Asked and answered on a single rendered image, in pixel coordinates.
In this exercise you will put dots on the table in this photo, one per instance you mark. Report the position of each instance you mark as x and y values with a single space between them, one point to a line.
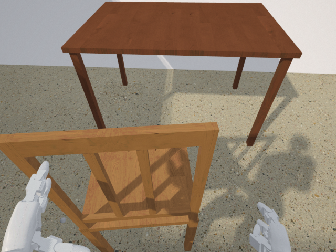
183 29

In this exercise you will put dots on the robot left hand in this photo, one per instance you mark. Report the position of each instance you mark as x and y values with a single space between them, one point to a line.
21 231

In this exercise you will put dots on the robot right hand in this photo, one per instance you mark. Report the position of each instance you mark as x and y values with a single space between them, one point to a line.
275 237

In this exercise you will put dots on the chair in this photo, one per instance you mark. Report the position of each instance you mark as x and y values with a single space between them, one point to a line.
140 176

